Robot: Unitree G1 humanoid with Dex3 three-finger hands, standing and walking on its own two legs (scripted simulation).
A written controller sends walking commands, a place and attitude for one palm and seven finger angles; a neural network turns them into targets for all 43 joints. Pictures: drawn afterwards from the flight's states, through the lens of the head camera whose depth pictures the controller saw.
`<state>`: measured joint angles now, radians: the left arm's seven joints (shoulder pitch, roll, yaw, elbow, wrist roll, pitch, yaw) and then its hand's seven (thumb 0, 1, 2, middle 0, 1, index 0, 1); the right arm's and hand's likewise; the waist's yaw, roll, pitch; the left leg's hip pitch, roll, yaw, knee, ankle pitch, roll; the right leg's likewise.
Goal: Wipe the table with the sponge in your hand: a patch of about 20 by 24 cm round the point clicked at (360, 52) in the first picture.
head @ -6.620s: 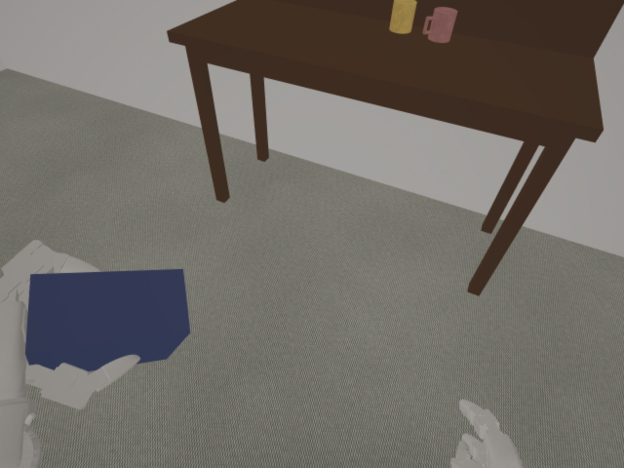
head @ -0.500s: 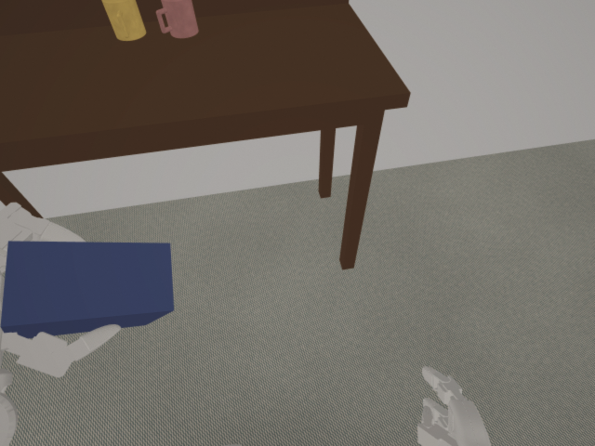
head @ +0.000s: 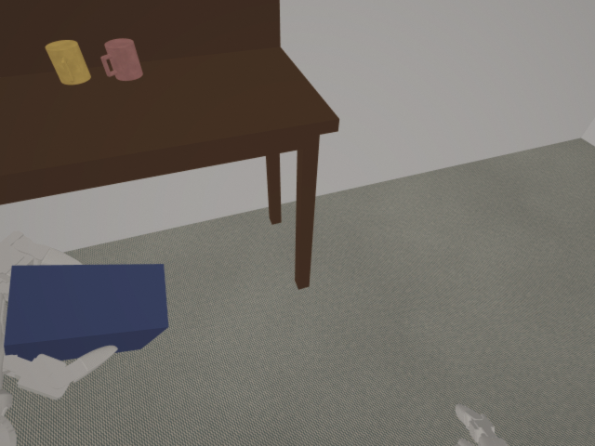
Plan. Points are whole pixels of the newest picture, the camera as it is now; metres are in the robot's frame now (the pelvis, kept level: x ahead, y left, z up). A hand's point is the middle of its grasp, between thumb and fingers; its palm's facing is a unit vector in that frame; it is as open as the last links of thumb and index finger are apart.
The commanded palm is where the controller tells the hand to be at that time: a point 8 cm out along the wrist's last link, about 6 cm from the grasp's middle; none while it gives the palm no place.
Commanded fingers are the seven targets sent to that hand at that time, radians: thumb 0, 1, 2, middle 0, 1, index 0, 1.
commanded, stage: take the last steps up to it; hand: left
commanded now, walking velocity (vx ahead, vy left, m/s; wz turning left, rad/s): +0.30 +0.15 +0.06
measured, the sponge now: (110, 312) +0.22 +0.21 +0.14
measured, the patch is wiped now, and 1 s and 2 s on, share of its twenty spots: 0.00 0.00 0.00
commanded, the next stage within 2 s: come to a stop and stand still in 1.42 s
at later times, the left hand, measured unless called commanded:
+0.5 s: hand (57, 261) +0.28 +0.28 +0.16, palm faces +0.42 -0.80 -0.43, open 10.8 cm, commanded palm +0.21 +0.32 +0.18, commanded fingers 0.00 0.10 1.30 -1.20 -1.60 -1.20 -1.60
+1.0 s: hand (84, 195) +0.39 +0.30 +0.16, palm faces +0.37 -0.80 -0.47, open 10.8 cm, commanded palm +0.33 +0.35 +0.18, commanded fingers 0.00 0.10 1.30 -1.20 -1.60 -1.20 -1.60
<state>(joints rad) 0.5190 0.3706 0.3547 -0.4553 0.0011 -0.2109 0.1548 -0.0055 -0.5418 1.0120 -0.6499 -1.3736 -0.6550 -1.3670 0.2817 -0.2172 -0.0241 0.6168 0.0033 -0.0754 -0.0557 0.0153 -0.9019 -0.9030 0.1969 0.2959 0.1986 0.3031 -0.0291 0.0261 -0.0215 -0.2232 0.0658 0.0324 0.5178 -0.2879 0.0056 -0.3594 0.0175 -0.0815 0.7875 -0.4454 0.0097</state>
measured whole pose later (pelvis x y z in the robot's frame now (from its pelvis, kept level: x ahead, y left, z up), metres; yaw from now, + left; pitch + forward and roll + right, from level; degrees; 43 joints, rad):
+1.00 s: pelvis +0.18 +0.06 +0.00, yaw +2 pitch +0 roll +2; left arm 0.51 0.35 0.35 -0.52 0.00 -0.25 0.14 -0.01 -0.54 1.01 -0.65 -1.37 -0.66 -1.37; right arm 0.18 -0.24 -0.04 0.64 -0.01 -0.06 -0.04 0.02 -0.90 -0.90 0.20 0.30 0.20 0.30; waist -0.01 -0.02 0.10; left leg -0.48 0.09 0.09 0.84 -0.33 -0.01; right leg -0.21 -0.12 -0.16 0.53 -0.32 0.01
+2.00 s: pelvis +0.29 +0.14 -0.01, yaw -1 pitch -2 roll +0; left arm 0.50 0.39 0.37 -0.56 -0.04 -0.17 0.13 -0.01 -0.54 1.01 -0.65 -1.37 -0.66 -1.37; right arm 0.17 -0.15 0.03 0.55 0.00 -0.08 -0.01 0.01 -0.90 -0.90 0.20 0.30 0.21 0.30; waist 0.01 0.05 0.11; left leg -0.33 0.15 0.11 0.59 -0.23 -0.05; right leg -0.26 0.03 -0.14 0.56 -0.27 -0.05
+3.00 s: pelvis +0.18 +0.13 -0.01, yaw +1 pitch -4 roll +1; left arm 0.46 0.39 0.35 -0.45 -0.01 -0.17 0.15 -0.01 -0.55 1.02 -0.65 -1.37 -0.66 -1.36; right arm 0.26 -0.20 0.01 0.60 0.00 -0.05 -0.06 0.02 -0.90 -0.90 0.20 0.30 0.20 0.30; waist 0.00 0.00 0.07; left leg -0.23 0.01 0.07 0.53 -0.23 0.01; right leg -0.35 0.03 -0.11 0.51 -0.21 0.00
